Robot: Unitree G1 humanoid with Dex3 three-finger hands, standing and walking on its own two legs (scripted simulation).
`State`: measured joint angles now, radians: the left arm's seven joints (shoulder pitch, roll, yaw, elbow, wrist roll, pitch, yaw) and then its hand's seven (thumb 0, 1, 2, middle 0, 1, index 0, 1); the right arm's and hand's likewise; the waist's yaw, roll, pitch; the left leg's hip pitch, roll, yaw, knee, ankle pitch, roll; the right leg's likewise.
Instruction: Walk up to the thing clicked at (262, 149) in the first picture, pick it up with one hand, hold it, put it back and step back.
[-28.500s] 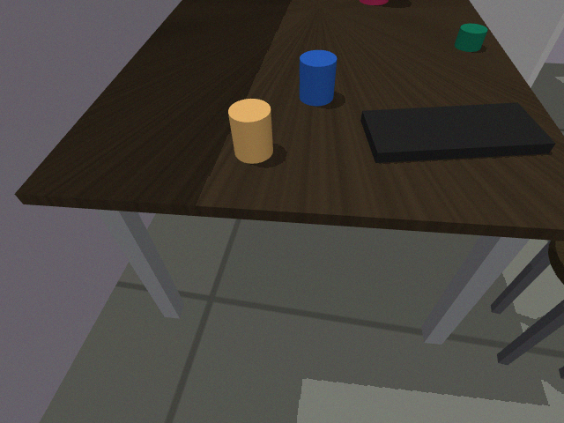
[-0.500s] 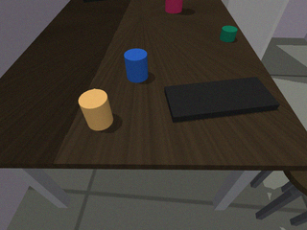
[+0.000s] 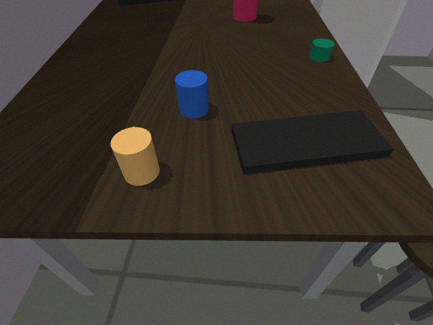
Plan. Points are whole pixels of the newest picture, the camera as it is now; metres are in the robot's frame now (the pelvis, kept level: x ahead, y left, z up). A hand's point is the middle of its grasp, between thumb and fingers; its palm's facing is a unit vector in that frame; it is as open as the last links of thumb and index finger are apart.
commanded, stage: stand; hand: left
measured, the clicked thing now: (136, 151) +0.51 +0.20 +0.03
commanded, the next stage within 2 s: step back in 0.10 s
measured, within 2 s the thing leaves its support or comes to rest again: neither
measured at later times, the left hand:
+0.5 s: hand out of the picture -0.01 +0.24 -0.16, palm faces -0.03 -0.89 -0.45, open 7.3 cm
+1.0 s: hand out of the picture -0.12 +0.28 -0.17, palm faces +0.08 -0.91 -0.40, open 7.3 cm
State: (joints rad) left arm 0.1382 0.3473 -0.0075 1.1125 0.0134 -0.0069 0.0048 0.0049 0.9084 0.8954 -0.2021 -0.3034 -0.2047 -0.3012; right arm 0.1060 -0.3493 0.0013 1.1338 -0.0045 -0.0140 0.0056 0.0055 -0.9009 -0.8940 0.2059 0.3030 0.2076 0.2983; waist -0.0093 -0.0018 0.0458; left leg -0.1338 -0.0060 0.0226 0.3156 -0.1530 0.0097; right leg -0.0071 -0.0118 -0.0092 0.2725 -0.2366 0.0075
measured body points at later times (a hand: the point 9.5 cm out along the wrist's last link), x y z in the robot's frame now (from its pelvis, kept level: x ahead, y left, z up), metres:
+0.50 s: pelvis -0.08 -0.04 -0.03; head -0.02 -0.07 +0.42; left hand -0.01 +0.28 -0.13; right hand +0.05 -0.36 -0.16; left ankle -0.03 +0.10 -0.71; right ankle -0.08 -0.14 -0.75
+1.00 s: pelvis -0.21 -0.01 -0.02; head -0.16 +0.01 +0.43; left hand -0.13 +0.32 -0.14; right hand -0.09 -0.31 -0.13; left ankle -0.20 +0.10 -0.75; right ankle -0.20 -0.14 -0.66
